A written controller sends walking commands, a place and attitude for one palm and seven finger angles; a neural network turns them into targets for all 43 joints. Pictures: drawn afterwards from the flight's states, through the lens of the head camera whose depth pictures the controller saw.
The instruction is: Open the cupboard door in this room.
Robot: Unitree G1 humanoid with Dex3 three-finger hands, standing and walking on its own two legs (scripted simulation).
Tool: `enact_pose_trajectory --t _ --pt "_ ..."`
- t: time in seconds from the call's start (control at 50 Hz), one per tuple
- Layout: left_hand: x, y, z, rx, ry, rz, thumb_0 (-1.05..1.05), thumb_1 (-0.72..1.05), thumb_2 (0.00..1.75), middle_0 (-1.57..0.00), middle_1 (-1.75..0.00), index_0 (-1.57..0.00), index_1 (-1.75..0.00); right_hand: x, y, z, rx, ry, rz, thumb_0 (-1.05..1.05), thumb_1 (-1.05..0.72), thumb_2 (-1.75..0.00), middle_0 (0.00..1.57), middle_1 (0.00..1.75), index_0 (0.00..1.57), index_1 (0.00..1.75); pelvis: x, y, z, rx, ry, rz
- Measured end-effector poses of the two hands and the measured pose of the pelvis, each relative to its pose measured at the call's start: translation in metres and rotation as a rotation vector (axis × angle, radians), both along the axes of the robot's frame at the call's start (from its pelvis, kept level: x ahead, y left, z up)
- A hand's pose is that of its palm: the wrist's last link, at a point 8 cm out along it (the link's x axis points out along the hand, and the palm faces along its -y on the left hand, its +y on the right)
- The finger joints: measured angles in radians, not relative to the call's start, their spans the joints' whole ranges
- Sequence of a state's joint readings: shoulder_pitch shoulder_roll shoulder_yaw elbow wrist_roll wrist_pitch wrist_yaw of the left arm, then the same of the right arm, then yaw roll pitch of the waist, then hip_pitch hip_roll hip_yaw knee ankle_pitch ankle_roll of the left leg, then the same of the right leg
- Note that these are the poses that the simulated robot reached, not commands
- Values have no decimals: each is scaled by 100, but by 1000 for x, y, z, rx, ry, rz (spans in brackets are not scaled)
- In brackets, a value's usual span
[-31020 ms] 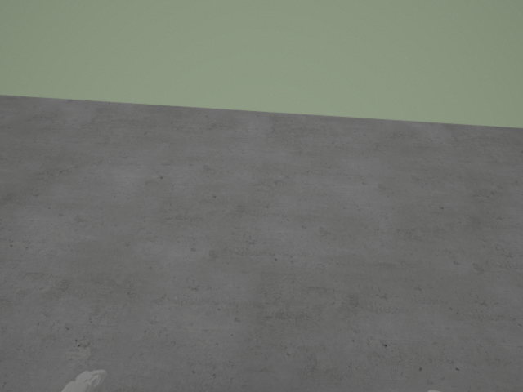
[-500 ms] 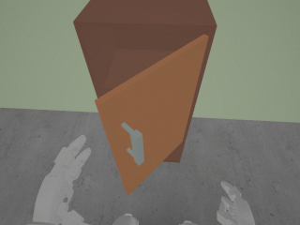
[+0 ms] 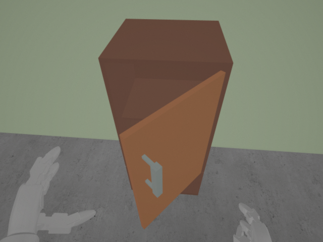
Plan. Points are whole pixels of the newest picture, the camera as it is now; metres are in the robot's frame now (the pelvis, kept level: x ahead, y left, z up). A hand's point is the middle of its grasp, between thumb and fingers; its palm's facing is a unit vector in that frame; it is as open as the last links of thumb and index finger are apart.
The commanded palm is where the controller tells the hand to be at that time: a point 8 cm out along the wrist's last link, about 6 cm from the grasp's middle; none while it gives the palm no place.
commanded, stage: draw the hand back to the body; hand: left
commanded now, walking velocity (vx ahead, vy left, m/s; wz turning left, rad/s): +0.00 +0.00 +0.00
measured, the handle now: (152, 176) +0.30 +0.06 -0.01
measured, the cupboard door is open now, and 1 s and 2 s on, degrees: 49 49 49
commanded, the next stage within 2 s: step back with the hand held close in 0.78 s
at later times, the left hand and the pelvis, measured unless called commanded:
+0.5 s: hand (31, 152) +0.21 +0.26 +0.20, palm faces +0.48 -0.79 -0.39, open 8.1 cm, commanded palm +0.16 +0.29 +0.20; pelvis +0.02 -0.01 +0.03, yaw -1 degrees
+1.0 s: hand (40, 154) +0.22 +0.24 +0.19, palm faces +0.43 -0.80 -0.42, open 7.4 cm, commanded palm +0.16 +0.28 +0.21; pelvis +0.01 -0.02 +0.04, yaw -1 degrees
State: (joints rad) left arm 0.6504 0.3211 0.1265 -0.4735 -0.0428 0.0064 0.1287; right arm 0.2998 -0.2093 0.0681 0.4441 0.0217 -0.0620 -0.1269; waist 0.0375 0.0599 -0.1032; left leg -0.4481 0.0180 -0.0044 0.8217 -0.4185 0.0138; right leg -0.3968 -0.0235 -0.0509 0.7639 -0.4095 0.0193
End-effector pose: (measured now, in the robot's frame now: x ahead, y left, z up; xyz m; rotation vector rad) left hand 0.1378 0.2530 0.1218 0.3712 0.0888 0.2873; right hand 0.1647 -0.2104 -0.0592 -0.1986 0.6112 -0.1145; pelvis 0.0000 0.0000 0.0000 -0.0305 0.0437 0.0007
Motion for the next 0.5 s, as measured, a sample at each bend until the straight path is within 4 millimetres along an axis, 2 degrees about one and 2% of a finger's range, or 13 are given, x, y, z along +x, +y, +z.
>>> enact_pose_trajectory --t 0.18,0.44,0.5 --pt "14 16 46 80 -123 53 0 22 61 -18 -30 -19 -30 9 1 7 0 6 27 2 -90 -90 20 30 20 30 10 2 16 12 -56 -4" --pt "29 36 92 151 -259 122 0 67 80 -20 -30 -20 -30 27 -15 19 -24 12 39 2 -90 -90 20 30 20 30 19 -7 29 20 -102 -13" --pt "32 37 95 149 -273 132 1 75 84 -20 -30 -21 -30 30 -18 20 -21 20 37 1 -90 -90 20 30 20 30 20 -10 31 21 -107 -15"
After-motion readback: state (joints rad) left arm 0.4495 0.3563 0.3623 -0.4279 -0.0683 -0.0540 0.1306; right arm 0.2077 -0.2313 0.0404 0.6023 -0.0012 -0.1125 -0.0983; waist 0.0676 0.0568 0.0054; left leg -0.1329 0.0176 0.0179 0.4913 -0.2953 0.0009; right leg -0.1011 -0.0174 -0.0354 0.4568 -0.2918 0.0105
